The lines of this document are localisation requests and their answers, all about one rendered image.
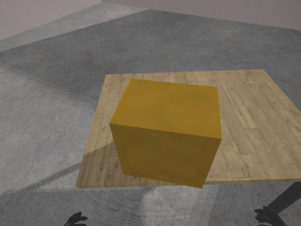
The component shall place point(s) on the table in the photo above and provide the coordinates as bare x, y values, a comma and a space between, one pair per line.
260, 129

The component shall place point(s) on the robot right hand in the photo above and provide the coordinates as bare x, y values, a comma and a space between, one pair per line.
274, 219

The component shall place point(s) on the robot left hand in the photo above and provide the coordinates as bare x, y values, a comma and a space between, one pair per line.
75, 218

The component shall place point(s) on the carton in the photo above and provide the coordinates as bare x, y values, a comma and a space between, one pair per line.
168, 132

